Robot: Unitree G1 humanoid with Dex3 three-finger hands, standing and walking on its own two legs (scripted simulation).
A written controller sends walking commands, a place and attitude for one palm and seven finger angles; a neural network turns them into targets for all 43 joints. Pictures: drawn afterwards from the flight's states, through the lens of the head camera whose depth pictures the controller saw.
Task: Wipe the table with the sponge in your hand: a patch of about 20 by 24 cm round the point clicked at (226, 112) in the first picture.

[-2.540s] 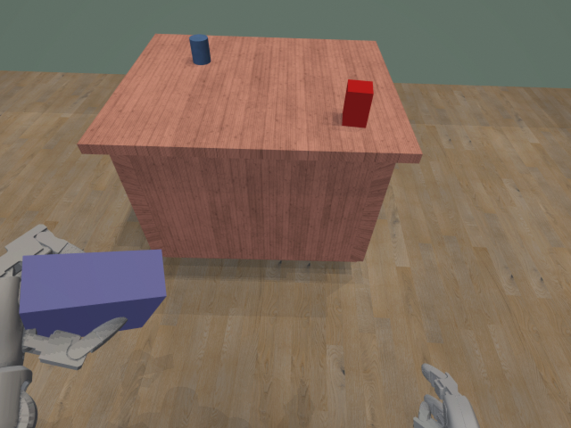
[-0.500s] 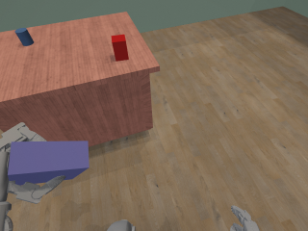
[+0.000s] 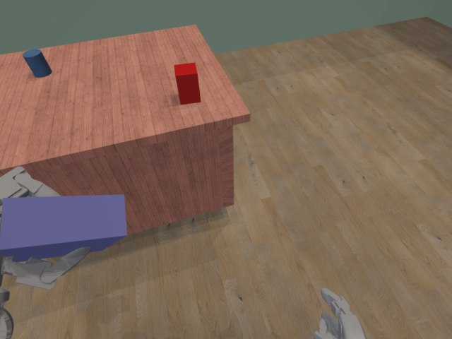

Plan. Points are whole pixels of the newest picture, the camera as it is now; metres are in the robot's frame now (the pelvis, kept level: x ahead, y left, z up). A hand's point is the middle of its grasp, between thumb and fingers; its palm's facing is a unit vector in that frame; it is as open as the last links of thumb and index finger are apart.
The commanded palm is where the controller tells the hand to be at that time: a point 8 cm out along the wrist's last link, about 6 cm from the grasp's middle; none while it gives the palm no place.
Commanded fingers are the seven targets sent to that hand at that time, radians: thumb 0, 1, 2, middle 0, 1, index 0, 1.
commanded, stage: take the last steps up to it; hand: left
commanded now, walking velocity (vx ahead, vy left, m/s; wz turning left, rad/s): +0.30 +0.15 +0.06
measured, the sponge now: (80, 228) +0.22 +0.20 +0.17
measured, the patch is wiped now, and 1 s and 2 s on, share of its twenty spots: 0.00 0.00 0.00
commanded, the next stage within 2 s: come to a stop and stand still in 1.18 s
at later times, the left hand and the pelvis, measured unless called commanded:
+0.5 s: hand (53, 150) +0.35 +0.29 +0.18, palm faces +0.40 -0.80 -0.44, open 9.3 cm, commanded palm +0.28 +0.33 +0.19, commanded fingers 0.00 0.10 1.30 -1.20 -1.60 -1.20 -1.60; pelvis +0.11 +0.05 +0.00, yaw -1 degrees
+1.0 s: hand (66, 116) +0.44 +0.31 +0.18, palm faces +0.37 -0.81 -0.45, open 9.3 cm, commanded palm +0.38 +0.36 +0.19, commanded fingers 0.00 0.10 1.30 -1.20 -1.60 -1.20 -1.60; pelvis +0.22 +0.08 +0.01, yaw +0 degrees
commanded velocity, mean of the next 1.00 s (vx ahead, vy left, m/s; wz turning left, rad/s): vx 0.27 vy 0.15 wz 0.03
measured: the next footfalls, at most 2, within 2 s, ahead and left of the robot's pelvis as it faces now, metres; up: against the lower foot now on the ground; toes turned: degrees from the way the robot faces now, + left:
left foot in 0.36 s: +0.18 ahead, +0.18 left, +0.00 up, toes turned +9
right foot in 0.64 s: +0.21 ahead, -0.04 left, +0.00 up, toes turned -10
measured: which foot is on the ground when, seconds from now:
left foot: down 0.00-0.02, up 0.04-0.34, down 0.36-0.64, up 0.66-1.00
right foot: down 0.00-0.36, up 0.38-0.62, down 0.64-1.00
